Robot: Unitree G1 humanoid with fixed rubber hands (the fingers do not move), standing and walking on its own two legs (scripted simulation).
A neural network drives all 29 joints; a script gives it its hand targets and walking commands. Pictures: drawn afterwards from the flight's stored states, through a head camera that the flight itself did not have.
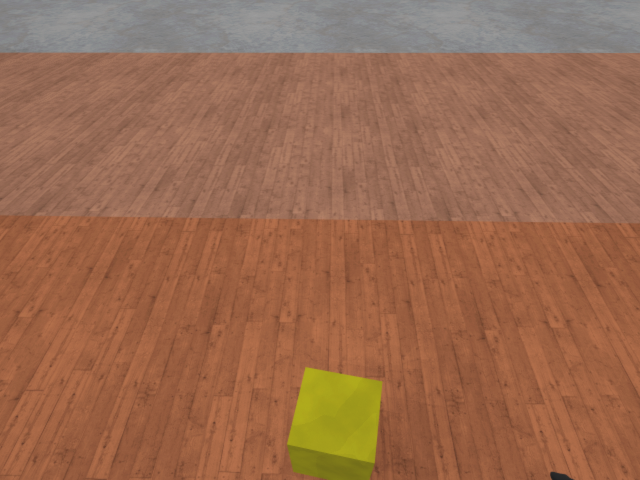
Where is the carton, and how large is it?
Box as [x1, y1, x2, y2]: [287, 367, 381, 479]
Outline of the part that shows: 305,367 287,442 293,471 327,479 368,479 374,463 381,381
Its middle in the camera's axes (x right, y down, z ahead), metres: +0.04 +0.51 +1.07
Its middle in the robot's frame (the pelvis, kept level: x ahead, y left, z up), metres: +0.42 -0.02 -0.65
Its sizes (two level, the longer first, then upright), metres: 0.210 0.200 0.250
